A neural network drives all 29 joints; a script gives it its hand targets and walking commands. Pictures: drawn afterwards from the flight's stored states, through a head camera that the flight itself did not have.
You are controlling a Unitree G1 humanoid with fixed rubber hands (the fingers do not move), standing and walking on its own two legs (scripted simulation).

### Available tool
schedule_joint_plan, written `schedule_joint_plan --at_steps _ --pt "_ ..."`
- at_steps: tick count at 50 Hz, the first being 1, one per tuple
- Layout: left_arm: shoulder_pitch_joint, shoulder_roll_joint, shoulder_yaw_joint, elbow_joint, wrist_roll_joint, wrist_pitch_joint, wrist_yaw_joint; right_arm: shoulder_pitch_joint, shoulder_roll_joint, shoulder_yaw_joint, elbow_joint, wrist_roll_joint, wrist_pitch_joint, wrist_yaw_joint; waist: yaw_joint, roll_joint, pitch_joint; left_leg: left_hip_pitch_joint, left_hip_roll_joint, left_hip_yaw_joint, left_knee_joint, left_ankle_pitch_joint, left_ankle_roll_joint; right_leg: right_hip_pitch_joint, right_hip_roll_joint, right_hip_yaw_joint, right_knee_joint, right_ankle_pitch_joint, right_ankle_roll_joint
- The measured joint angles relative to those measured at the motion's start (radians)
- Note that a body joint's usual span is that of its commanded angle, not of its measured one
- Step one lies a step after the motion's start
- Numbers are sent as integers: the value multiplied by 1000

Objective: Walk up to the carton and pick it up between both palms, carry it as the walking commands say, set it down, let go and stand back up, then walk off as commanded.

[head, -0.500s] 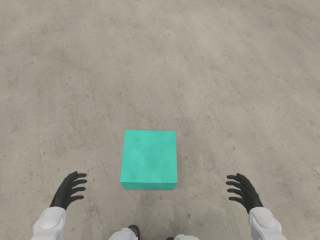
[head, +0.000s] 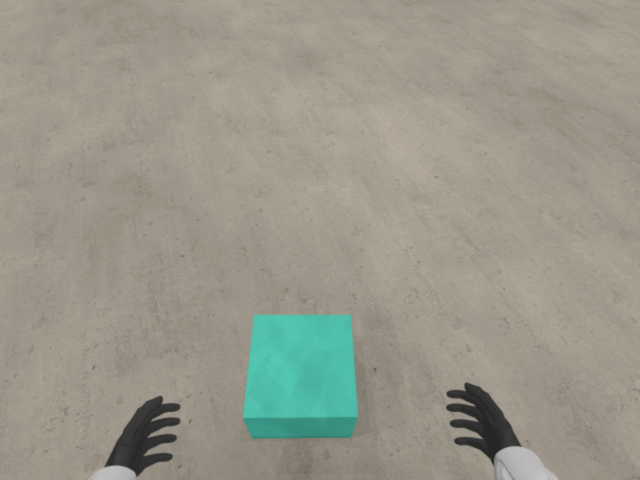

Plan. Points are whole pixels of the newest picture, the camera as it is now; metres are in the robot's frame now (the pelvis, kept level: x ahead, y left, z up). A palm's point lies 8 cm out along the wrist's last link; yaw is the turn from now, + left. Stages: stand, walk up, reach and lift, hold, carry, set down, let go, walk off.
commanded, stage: let go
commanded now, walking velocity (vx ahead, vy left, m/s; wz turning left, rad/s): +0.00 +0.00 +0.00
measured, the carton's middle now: (302, 375) +0.48 +0.02 -0.67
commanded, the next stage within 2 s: stand in 0.04 s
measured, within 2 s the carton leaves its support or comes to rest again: neither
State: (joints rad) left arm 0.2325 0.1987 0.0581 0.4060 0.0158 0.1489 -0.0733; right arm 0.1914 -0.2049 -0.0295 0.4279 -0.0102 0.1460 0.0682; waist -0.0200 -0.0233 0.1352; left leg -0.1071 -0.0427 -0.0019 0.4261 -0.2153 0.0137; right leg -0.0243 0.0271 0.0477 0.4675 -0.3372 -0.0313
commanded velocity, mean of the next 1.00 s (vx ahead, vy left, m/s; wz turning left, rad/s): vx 0.00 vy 0.00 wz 0.00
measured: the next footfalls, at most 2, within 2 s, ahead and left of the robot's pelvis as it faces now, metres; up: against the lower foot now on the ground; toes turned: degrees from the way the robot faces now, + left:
none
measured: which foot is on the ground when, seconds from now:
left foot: down 0.00-1.00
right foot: down 0.00-1.00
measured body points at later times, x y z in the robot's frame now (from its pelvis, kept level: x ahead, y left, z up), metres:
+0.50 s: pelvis +0.02 +0.01 +0.00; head +0.03 +0.02 +0.45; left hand +0.16 +0.31 -0.10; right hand +0.17 -0.28 -0.09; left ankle +0.02 +0.11 -0.74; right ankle -0.05 -0.10 -0.74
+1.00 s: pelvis +0.01 +0.02 +0.01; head +0.01 +0.03 +0.45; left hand +0.13 +0.32 -0.11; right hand +0.13 -0.29 -0.10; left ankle +0.02 +0.11 -0.74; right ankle -0.05 -0.10 -0.74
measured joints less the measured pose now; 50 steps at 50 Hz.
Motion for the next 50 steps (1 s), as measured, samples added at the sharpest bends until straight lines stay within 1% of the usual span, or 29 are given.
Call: schedule_joint_plan --at_steps 2,3,5,8,11,16,30,50 --pt "1 2 -2 -2 1 0 3 1 -2 3 -7 2 10 -3 -1 0 4 0 0 0 5 -2 1 1 0 0 3 0 1" --pt "-1 8 -9 14 1 -11 15 2 -9 7 12 -4 -2 -14 1 2 -14 -20 2 0 15 -5 0 -16 2 -1 6 -1 2" --pt "-9 34 -19 65 11 -39 42 1 -29 9 82 -18 -36 -40 6 7 -56 -66 9 -4 44 -18 -2 -51 9 -4 14 -3 3" --pt "-12 79 -12 125 25 -74 65 2 -63 -3 173 -31 -81 -59 14 7 -98 -111 15 -7 73 -34 -3 -85 16 -7 19 -7 2" --pt "-10 117 -2 168 26 -97 72 0 -93 -13 234 -33 -110 -64 20 4 -117 -129 17 -7 79 -42 0 -98 18 -7 14 -8 2" --pt "-14 151 -4 231 20 -115 80 -21 -123 -15 300 -29 -133 -71 24 0 -125 -128 16 -3 70 -46 4 -93 17 -2 -7 -4 7" --pt "-42 159 -37 359 16 -135 94 -73 -133 1 412 -22 -155 -84 25 -5 -131 -93 4 10 28 -39 17 -60 2 11 -51 6 19" --pt "-54 177 -46 475 11 -146 92 -74 -158 8 532 -15 -161 -85 20 1 -126 -53 -1 11 -40 14 23 -26 -6 13 -108 53 26"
